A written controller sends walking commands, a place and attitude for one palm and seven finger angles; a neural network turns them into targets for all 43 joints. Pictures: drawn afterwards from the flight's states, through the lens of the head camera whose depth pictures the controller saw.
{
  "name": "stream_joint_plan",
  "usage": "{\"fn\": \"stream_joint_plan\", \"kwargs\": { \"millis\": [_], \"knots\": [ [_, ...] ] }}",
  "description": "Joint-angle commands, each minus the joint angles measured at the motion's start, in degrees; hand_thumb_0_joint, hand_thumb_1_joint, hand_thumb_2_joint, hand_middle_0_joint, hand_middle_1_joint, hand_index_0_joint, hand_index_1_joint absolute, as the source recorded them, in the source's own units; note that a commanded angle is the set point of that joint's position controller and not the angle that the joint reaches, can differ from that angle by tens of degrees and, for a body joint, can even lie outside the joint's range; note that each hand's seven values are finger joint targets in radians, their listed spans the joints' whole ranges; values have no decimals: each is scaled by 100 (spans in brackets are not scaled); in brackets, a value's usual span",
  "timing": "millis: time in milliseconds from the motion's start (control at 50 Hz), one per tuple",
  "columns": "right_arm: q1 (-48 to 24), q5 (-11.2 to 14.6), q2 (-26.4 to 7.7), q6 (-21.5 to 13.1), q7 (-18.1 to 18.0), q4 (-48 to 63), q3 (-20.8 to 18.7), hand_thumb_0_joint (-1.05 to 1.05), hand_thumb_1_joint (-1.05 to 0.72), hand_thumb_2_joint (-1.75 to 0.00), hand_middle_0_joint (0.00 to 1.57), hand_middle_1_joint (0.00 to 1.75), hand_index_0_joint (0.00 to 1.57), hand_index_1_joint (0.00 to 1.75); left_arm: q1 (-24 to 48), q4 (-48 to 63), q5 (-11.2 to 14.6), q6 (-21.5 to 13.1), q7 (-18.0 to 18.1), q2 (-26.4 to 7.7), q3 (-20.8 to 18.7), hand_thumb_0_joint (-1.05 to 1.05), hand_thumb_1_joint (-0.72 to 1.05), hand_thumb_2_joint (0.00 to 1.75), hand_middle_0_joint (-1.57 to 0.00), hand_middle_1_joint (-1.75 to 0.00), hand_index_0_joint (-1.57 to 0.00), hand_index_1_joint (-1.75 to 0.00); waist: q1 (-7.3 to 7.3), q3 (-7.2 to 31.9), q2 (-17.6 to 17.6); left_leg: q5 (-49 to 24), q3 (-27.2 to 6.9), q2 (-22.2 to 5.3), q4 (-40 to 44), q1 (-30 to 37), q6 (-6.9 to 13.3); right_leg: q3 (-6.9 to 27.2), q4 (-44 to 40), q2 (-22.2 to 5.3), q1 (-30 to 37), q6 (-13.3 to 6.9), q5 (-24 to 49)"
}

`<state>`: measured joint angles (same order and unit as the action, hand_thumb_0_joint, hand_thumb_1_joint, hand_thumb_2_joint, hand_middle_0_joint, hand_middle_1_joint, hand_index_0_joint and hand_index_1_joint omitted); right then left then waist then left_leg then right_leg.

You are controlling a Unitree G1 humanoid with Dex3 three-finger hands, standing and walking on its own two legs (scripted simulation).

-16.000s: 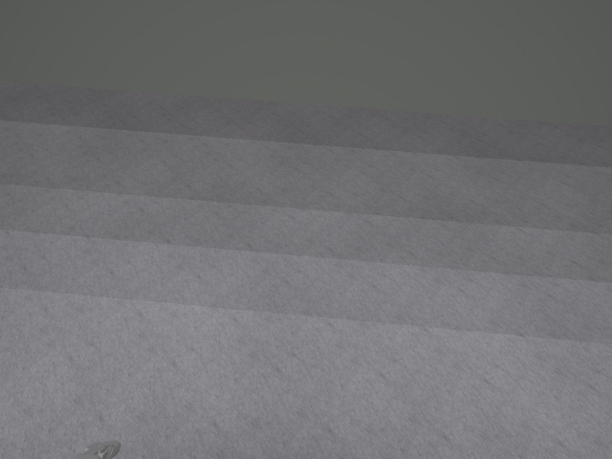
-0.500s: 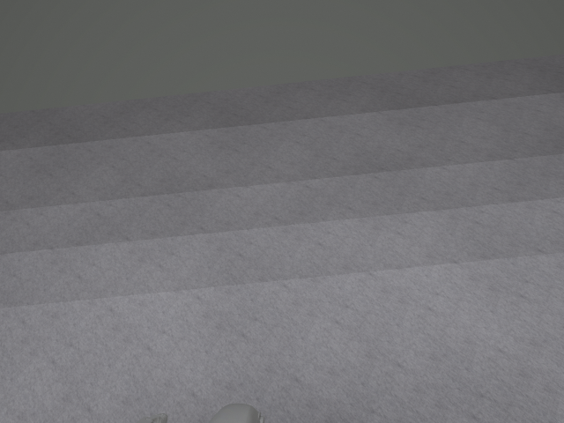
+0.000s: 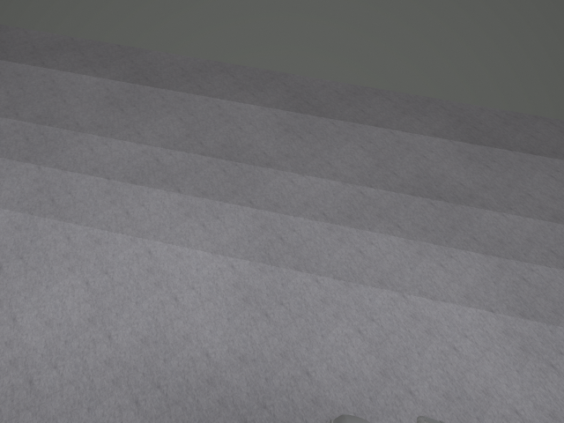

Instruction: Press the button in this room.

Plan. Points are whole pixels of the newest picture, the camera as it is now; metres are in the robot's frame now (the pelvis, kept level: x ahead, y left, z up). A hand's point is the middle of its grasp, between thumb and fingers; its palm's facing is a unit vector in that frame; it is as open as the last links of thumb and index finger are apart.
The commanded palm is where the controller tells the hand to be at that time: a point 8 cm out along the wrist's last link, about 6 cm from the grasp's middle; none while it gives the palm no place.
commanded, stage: turn or walk to find it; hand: left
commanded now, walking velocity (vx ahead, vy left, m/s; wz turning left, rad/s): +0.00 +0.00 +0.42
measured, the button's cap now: out of the picture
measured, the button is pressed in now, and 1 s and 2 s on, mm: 0 0 0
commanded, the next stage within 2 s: stand and wait in 0.10 s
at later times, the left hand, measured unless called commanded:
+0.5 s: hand out of the picture +0.03 +0.15 -0.16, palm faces +0.02 -0.97 -0.23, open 7.3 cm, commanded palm none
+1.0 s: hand out of the picture +0.12 +0.17 -0.16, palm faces -0.25 -0.94 -0.25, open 7.4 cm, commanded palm none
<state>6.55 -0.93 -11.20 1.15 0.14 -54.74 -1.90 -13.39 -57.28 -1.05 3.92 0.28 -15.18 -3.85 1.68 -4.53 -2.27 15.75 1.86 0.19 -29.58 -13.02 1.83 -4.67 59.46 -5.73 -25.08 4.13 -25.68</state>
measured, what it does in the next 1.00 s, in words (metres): steps on the spot, turning right: right foot, then left foot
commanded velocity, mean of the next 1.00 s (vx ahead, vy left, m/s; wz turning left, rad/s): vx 0.00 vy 0.00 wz -0.42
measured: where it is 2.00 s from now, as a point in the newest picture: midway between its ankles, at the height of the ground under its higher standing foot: outside the picture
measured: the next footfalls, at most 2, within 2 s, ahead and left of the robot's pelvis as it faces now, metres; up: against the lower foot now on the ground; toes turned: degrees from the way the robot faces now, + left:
right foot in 0.26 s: +0.04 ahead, -0.14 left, +0.00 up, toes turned -1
left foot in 0.68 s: +0.02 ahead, +0.10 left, +0.00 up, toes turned -5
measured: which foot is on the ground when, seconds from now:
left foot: down 0.00-0.30, up 0.32-0.66, down 0.68-1.00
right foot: up 0.00-0.24, down 0.26-0.68, up 0.70-1.00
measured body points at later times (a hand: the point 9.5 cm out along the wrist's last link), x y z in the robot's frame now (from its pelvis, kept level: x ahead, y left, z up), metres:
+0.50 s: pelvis -0.01 -0.04 +0.01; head +0.03 -0.06 +0.45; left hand +0.03 +0.20 -0.14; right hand +0.02 -0.28 -0.16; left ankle -0.05 +0.11 -0.69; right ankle +0.00 -0.13 -0.74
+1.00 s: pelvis -0.03 -0.01 +0.00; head +0.02 -0.02 +0.45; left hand +0.14 +0.22 -0.14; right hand -0.02 -0.26 -0.15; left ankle -0.02 +0.11 -0.74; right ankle -0.07 -0.13 -0.69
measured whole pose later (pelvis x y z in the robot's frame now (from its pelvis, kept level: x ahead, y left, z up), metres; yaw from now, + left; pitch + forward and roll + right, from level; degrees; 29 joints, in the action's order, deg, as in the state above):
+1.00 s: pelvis -0.03 -0.01 +0.00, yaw -17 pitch +0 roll +0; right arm 10.0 -1.4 -10.0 0.0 -0.8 -54.6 -2.5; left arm -7.9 -53.8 -1.3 4.7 -1.7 -14.8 -5.0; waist 0.2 -5.4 -0.1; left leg 18.3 11.2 -5.4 -29.3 -10.2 -0.4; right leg -3.1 53.0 -3.1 -23.6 3.9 -26.0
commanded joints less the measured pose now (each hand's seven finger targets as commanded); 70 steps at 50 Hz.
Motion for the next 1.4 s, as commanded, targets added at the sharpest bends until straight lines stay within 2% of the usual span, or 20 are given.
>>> {"fn": "stream_joint_plan", "kwargs": {
  "millis": [0,180,220,240,280,440,540,620,640,660,680,800,920,1020,1040,1060,1080,1120,1180,1380],
  "knots": [
    [336,-11,-1155,-77,-97,259,-315,0,-90,-90,20,30,20,30,177,528,14,-200,27,-294,-30,0,90,90,-20,-30,-20,-30,-241,514,963,-2315,-1354,-1367,1123,611,744,265,-104,5,-422,69,151],
    [419,-27,-897,-91,-119,56,-288,0,-90,-90,20,30,20,30,-148,345,32,-332,88,-11,152,0,90,90,-20,-30,-20,-30,-96,848,1092,-2088,-1368,-1144,731,411,604,104,-2613,319,1064,-81,674],
    [551,47,-536,-146,-117,-96,-201,0,-90,-90,20,30,20,30,-461,93,-12,-457,130,-226,187,0,90,90,-20,-30,-20,-30,-7,841,267,-1095,-851,-654,128,-121,90,585,-3962,-90,2066,-200,1775],
    [700,85,-266,-143,-107,-101,-133,0,-90,-90,20,30,20,30,-262,95,-21,-509,144,-469,187,0,90,90,-20,-30,-20,-30,-189,613,-559,-37,-487,-293,-22,-491,-177,1546,-4196,-841,1966,-532,1990],
    [567,-15,-391,19,-125,-105,-129,0,-90,-90,20,30,20,30,118,229,-12,-458,111,-745,49,0,90,90,-20,-30,-20,-30,-131,5,-1487,918,-267,-158,-391,-301,-279,2199,-4819,-1136,714,-1044,702],
    [410,38,-483,11,-215,-147,-211,0,-90,-90,20,30,20,30,-186,163,-14,-352,111,-600,-168,0,90,90,-20,-30,-20,-30,28,544,-473,1107,-219,-226,-2091,-1235,-400,2039,-4026,-880,2099,-1471,3639],
    [262,69,-471,-9,-242,12,-212,0,-90,-90,20,30,20,30,-154,208,-48,-280,110,-736,-268,0,90,90,-20,-30,-20,-30,82,756,-604,1148,-180,-182,-1377,-915,-417,2362,-3890,-826,1972,-1524,3477],
    [934,86,-518,-106,-289,-135,-209,0,-90,-90,20,30,20,30,297,333,21,-198,74,-706,-269,0,90,90,-20,-30,-20,-30,-317,958,-488,-121,4,-95,564,658,-372,2219,-3368,-365,999,-1033,2885],
    [1085,63,-759,-165,-307,-129,-243,0,-90,-90,20,30,20,30,363,435,59,-170,48,-509,-226,0,90,90,-20,-30,-20,-30,-420,938,188,-91,-485,-638,1103,1273,-204,1866,-2872,75,217,-771,2041],
    [932,-16,-1241,-172,-297,-8,-335,0,-90,-90,20,30,20,30,294,554,85,-145,-27,-201,-162,0,90,90,-20,-30,-20,-30,-359,701,1779,-167,-1826,-1886,1584,1405,242,1068,-1768,806,-751,-446,405],
    [702,0,-1392,-115,-262,174,-354,0,-90,-90,20,30,20,30,288,580,24,-120,-38,-275,-176,0,90,90,-20,-30,-20,-30,-303,502,1885,-93,-2011,-2561,1676,627,634,701,-712,698,-638,-299,-604],
    [356,-50,-975,-184,-259,329,-298,0,-90,-90,20,30,20,30,321,518,-26,-64,-173,-246,-208,0,90,90,-20,-30,-20,-30,-141,241,958,-1925,-484,-1720,1138,621,637,475,686,374,-809,-39,108],
    [822,-60,-1083,-168,-204,205,-406,0,-90,-90,20,30,20,30,869,872,-16,-79,-192,-144,-116,0,90,90,-20,-30,-20,-30,-413,378,1198,-2899,-104,-1965,810,1060,685,139,-583,229,-482,-12,-110],
    [633,-43,-1232,-110,-129,241,-477,0,-90,-90,20,30,20,30,414,847,-20,-232,-179,-261,-117,0,90,90,-20,-30,-20,-30,-184,689,1143,-2949,442,-1840,-205,773,228,-242,-2781,461,887,-227,893],
    [657,-6,-1161,-110,-107,281,-466,0,-90,-90,20,30,20,30,9,723,-37,-303,-152,-518,-165,0,90,90,-20,-30,-20,-30,35,878,624,-2395,707,-1628,-1031,226,-85,11,-3556,255,1859,-337,1913],
    [649,25,-715,-92,-76,487,-342,0,-90,-90,20,30,20,30,-385,628,-83,-384,-56,-1213,-288,0,90,90,-20,-30,-20,-30,220,1027,-1267,476,969,-975,-2362,-1496,-475,1866,-3790,-1188,3087,-879,3961],
    [226,39,-648,-14,-117,732,-262,0,-90,-90,20,30,20,30,-638,553,37,-361,11,-1393,-299,0,90,90,-20,-30,-20,-30,378,1008,-1314,2183,376,-614,-3266,-1953,-566,2473,-3620,-1925,2741,-1496,5796],
    [-15,26,-683,67,-195,700,-252,0,-90,-90,20,30,20,30,-231,683,24,-301,93,-1200,-327,0,90,90,-20,-30,-20,-30,267,710,-1078,1749,-323,-637,-3947,-2263,-504,2470,-3804,-1511,2261,-1677,4313],
    [379,-24,-711,89,-130,410,-276,0,-90,-90,20,30,20,30,544,937,23,-296,77,-819,-213,0,90,90,-20,-30,-20,-30,-129,711,-486,726,-215,-692,-3748,-1847,-623,1589,-3830,-879,1826,-1311,3447],
    [69,28,-699,11,-160,570,-214,0,-90,-90,20,30,20,30,165,720,-37,-321,41,-917,-258,0,90,90,-20,-30,-20,-30,12,688,-445,857,-112,-436,-2205,-1531,-680,2143,-3737,-773,1871,-1526,3695]
  ]
}}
